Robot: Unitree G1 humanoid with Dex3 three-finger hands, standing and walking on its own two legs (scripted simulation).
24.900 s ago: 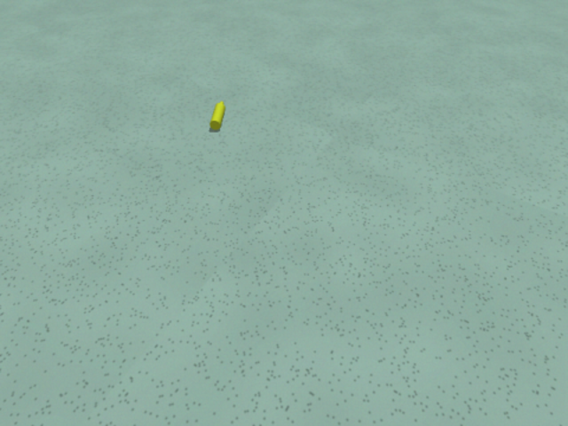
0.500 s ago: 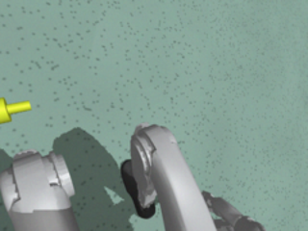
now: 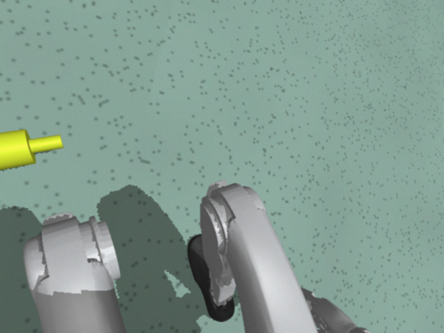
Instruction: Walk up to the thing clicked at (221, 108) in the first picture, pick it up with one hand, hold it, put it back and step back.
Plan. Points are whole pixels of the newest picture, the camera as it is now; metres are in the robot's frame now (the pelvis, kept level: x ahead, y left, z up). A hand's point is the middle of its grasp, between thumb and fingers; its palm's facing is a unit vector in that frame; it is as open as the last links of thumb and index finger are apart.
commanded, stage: settle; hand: left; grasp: from above
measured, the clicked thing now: out of the picture +0.43 +0.32 -0.25
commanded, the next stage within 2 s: lift in 0.48 s
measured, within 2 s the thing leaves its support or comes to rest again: neither
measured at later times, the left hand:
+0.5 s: hand out of the picture +0.40 +0.35 -0.13, palm faces -0.44 -0.09 -0.89, open 9.3 cm
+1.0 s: hand out of the picture +0.37 +0.35 -0.05, palm faces -0.46 -0.12 -0.88, open 9.3 cm
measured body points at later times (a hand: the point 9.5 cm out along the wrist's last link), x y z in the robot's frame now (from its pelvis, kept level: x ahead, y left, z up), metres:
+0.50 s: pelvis -0.01 -0.01 +0.02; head +0.21 +0.09 +0.41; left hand +0.42 +0.35 -0.08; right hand +0.11 -0.27 -0.08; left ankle +0.07 +0.13 -0.27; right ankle +0.11 -0.12 -0.27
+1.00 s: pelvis -0.01 -0.01 +0.08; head +0.19 +0.08 +0.48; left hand +0.39 +0.36 +0.00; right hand +0.11 -0.27 -0.03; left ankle +0.07 +0.13 -0.27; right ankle +0.11 -0.12 -0.27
